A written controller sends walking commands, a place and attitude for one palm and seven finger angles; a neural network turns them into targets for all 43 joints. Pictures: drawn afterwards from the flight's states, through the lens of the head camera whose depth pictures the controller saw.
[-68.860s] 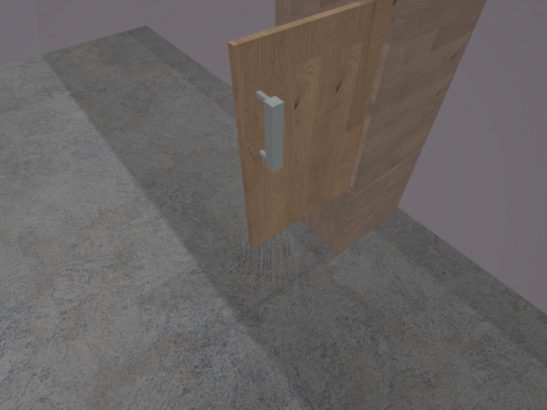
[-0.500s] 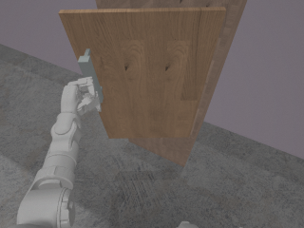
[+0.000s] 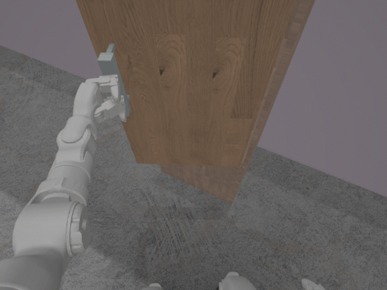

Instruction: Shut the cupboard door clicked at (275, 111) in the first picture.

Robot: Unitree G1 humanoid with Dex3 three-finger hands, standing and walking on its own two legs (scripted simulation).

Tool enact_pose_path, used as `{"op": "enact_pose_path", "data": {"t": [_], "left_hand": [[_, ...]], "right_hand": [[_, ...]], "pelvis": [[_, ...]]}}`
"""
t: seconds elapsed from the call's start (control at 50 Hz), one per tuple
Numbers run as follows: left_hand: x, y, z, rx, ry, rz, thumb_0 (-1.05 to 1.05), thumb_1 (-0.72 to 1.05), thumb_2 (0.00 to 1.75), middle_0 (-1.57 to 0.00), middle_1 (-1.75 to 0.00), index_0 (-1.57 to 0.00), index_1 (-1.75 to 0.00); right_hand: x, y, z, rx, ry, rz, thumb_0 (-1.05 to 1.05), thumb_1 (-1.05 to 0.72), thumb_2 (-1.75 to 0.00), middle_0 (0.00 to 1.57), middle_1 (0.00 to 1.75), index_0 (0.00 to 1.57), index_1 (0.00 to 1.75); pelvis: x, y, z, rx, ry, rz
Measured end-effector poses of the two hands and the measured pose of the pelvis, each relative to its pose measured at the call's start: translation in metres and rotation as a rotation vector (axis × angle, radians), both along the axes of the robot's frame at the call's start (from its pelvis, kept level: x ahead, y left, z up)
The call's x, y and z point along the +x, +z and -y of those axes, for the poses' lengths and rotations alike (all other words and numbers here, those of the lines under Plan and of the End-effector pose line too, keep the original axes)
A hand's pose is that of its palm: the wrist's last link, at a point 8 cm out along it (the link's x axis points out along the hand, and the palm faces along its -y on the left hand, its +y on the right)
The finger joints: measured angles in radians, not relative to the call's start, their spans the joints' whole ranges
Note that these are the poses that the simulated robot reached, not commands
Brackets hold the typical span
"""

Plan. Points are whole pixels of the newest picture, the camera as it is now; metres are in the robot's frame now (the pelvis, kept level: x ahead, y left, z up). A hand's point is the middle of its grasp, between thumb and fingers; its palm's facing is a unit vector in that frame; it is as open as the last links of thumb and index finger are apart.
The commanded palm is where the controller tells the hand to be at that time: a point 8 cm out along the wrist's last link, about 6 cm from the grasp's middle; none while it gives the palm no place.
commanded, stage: push the door shut along its arc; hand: left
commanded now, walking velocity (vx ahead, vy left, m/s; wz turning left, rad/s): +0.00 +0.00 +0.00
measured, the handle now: (118, 81) +0.55 +0.16 +0.11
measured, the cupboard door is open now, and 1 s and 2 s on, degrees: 25 6 1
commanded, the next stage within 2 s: pull the fist back off the door in 1.28 s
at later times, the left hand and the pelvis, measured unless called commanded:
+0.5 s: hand (133, 83) +0.53 +0.12 +0.12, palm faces -0.25 -0.97 -0.02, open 3.2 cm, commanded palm +0.54 +0.16 +0.11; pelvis +0.00 +0.01 -0.02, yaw +0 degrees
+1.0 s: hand (154, 67) +0.59 +0.08 +0.12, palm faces -0.36 -0.93 +0.00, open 3.1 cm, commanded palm +0.60 +0.12 +0.11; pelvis +0.02 +0.01 -0.02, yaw -2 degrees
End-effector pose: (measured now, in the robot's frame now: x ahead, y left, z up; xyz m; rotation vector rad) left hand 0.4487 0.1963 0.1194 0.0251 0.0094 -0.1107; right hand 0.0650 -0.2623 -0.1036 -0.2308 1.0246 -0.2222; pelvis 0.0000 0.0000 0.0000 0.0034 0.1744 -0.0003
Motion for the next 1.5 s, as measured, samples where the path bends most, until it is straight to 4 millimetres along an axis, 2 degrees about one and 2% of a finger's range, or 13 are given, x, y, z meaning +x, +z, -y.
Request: {"op": "enact_pose_path", "data": {"t": [0.28, 0.44, 0.54, 0.68, 0.88, 1.1, 1.26, 1.4, 1.44, 1.5], "left_hand": [[0.041, -0.001, 0.001, -0.002, -0.071, -0.023, -0.01, 0.97, 0.97, -1.3, -1.5, -1.3, -1.5], [0.066, -0.001, 0.008, 0.0, -0.111, -0.041, -0.02, 1.01, 1.0, -1.3, -1.5, -1.3, -1.5], [0.084, -0.002, 0.023, -0.008, -0.159, -0.049, -0.01, 0.98, 0.97, -1.3, -1.5, -1.31, -1.5], [0.107, -0.003, 0.03, -0.005, -0.173, -0.05, 0.01, 0.92, 0.92, -1.3, -1.5, -1.31, -1.5], [0.127, -0.002, 0.048, -0.005, -0.236, -0.065, 0.01, 0.9, 0.9, -1.3, -1.5, -1.3, -1.5], [0.148, 0.0, 0.071, -0.005, -0.278, -0.071, 0.01, 0.9, 0.9, -1.3, -1.5, -1.3, -1.5], [0.165, -0.001, 0.089, 0.006, -0.308, -0.074, 0.01, 0.9, 0.9, -1.3, -1.5, -1.3, -1.5], [0.173, -0.002, 0.093, 0.013, -0.315, -0.076, 0.0, 0.89, 0.92, -1.3, -1.5, -1.3, -1.5], [0.176, -0.004, 0.092, -0.057, -0.233, -0.087, 0.01, 0.86, 0.91, -1.3, -1.5, -1.3, -1.5], [0.177, -0.008, 0.088, -0.12, -0.008, -0.09, 0.01, 0.83, 0.89, -1.3, -1.5, -1.3, -1.5]], "right_hand": [[-0.069, -0.007, 0.008, -0.039, -0.077, -0.179, 0.0, -0.9, -0.9, 0.2, 0.3, 0.2, 0.3], [-0.094, -0.007, 0.003, -0.044, -0.103, -0.258, 0.0, -0.9, -0.9, 0.2, 0.3, 0.2, 0.3], [-0.101, -0.007, -0.001, -0.044, -0.122, -0.281, 0.0, -0.9, -0.9, 0.2, 0.3, 0.2, 0.3], [-0.105, -0.007, -0.009, -0.034, -0.149, -0.303, 0.0, -0.9, -0.9, 0.2, 0.3, 0.2, 0.3], [-0.105, -0.009, -0.016, -0.02, -0.168, -0.347, 0.0, -0.9, -0.9, 0.2, 0.3, 0.2, 0.3], [-0.105, -0.009, -0.011, -0.037, -0.192, -0.362, 0.0, -0.9, -0.9, 0.2, 0.3, 0.2, 0.3], [-0.121, -0.012, -0.011, -0.043, -0.217, -0.413, 0.0, -0.9, -0.9, 0.2, 0.3, 0.2, 0.3], [-0.138, -0.014, -0.016, -0.034, -0.239, -0.467, 0.0, -0.9, -0.9, 0.2, 0.3, 0.2, 0.3], [-0.141, -0.014, -0.019, -0.023, -0.226, -0.478, 0.0, -0.9, -0.9, 0.2, 0.3, 0.2, 0.3], [-0.144, -0.013, -0.026, 0.021, -0.189, -0.489, 0.0, -0.9, -0.9, 0.2, 0.3, 0.2, 0.3]], "pelvis": [[-0.005, -0.01, -0.003, -0.013, 0.002, -0.073], [-0.004, -0.015, -0.005, -0.021, 0.003, -0.117], [-0.002, -0.017, -0.007, -0.026, -0.001, -0.144], [0.004, -0.021, -0.009, -0.029, -0.013, -0.176], [0.015, -0.022, -0.011, -0.033, -0.016, -0.202], [0.019, -0.025, -0.008, -0.034, -0.02, -0.228], [0.018, -0.032, -0.006, -0.034, -0.022, -0.261], [0.016, -0.037, -0.003, -0.036, -0.022, -0.282], [0.016, -0.038, -0.003, -0.042, -0.021, -0.297], [0.016, -0.038, -0.003, -0.043, -0.02, -0.307]]}}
